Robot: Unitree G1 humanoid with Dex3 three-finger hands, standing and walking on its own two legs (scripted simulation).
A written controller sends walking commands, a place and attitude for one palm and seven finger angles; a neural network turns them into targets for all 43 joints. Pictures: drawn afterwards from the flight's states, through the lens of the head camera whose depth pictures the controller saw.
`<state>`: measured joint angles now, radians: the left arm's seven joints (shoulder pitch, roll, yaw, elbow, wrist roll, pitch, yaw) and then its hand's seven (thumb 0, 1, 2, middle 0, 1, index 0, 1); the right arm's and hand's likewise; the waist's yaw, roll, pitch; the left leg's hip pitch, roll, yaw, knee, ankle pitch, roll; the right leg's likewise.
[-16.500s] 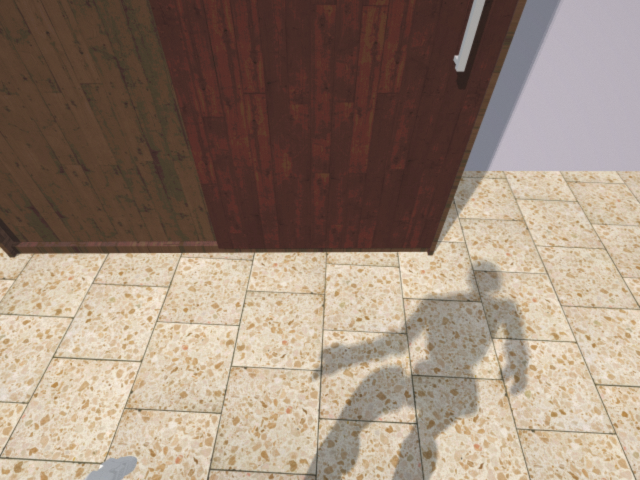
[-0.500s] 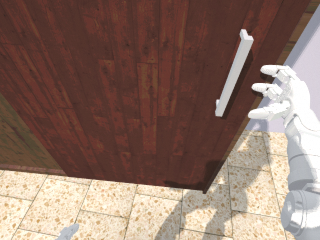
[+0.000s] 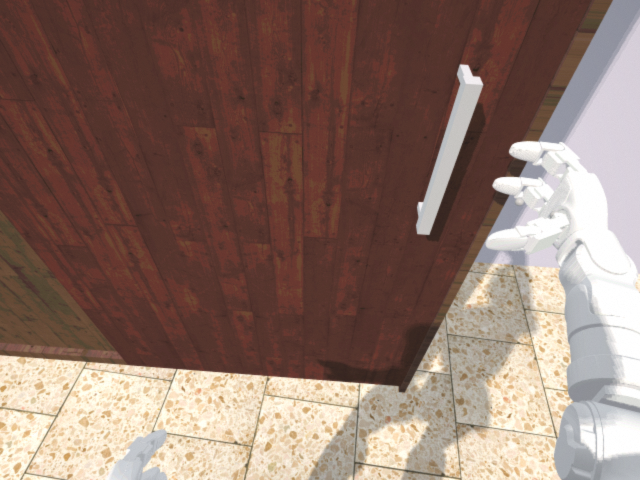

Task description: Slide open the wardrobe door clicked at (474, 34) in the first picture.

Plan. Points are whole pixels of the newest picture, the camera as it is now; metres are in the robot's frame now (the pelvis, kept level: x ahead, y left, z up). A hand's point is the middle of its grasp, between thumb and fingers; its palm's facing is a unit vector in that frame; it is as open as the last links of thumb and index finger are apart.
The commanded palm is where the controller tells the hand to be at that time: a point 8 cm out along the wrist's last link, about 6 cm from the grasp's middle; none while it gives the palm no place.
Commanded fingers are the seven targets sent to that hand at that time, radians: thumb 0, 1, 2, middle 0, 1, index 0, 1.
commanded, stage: move the hooked fingers beside the handle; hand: right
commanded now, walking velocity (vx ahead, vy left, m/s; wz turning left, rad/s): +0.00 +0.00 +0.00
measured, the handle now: (441, 159) +0.50 -0.12 +0.16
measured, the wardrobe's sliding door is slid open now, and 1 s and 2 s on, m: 0.00 0.00 0.00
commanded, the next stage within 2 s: feel for the door with the fingertips in 0.24 s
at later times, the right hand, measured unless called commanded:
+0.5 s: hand (491, 191) +0.43 -0.17 +0.16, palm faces -0.01 +1.00 +0.01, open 14.0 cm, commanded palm +0.41 -0.21 +0.17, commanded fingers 0.00 0.50 -0.30 0.30 1.20 0.30 1.20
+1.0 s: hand (475, 185) +0.44 -0.15 +0.17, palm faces +0.02 +1.00 -0.01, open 14.0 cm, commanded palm +0.42 -0.19 +0.17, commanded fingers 0.00 0.50 -0.30 0.30 1.20 0.30 1.20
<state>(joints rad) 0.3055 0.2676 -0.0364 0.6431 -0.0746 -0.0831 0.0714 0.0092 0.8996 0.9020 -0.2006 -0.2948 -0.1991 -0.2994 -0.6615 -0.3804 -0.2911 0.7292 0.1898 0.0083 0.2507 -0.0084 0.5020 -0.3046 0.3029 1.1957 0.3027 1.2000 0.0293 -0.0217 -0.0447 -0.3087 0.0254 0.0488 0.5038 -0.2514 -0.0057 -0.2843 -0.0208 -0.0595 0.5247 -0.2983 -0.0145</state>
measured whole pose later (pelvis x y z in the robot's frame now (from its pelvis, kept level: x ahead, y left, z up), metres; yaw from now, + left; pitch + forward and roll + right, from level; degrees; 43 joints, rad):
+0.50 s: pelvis +0.00 +0.01 +0.00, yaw +0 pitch +4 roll +0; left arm 0.34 0.27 -0.04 0.67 -0.07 -0.08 0.07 0.01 0.90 0.90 -0.20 -0.29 -0.20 -0.30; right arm -0.73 -0.35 -0.27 0.80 0.18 -0.02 0.21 -0.01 0.50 -0.30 0.30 1.20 0.30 1.20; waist 0.04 -0.03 -0.04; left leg -0.33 0.02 0.05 0.51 -0.25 0.00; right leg -0.30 -0.02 -0.06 0.52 -0.29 -0.01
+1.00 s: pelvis -0.01 +0.02 +0.00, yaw +0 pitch +3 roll +0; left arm 0.30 0.26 -0.04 0.65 -0.06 -0.07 0.06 0.01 0.90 0.90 -0.20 -0.29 -0.20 -0.30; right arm -0.77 -0.32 -0.26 0.82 0.15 -0.02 0.14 -0.01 0.50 -0.30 0.30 1.20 0.30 1.20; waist 0.04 -0.03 -0.04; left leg -0.32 0.01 0.05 0.51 -0.25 0.01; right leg -0.28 -0.03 -0.06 0.51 -0.28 0.00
